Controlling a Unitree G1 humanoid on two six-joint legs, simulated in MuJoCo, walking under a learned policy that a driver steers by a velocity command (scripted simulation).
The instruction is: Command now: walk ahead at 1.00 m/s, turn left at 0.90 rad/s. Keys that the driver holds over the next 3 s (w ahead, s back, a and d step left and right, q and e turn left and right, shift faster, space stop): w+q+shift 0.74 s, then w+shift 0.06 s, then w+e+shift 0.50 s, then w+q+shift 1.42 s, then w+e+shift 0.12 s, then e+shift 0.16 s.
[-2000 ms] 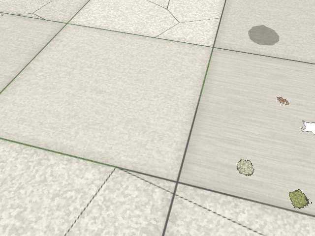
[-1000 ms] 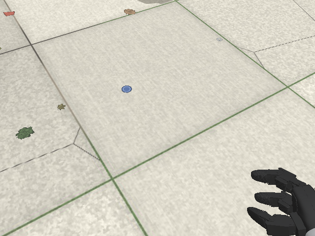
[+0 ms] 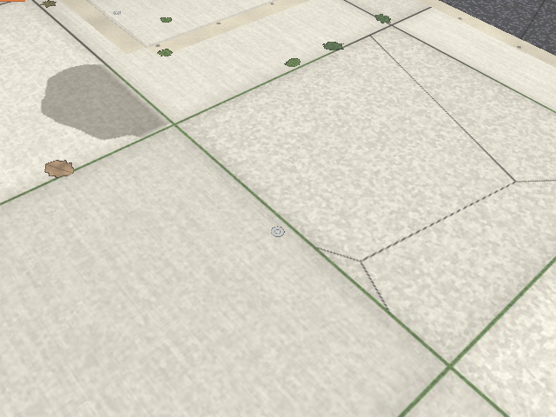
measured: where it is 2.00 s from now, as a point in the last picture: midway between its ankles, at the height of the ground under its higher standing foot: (13, 140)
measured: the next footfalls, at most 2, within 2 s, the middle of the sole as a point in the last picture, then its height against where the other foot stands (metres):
right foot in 0.44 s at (289, 366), level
left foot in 0.92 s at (99, 315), level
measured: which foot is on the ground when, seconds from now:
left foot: down 0.00-0.42, up 0.44-0.90, down 0.92-1.00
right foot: up 0.00-0.42, down 0.44-0.92, up 0.94-1.00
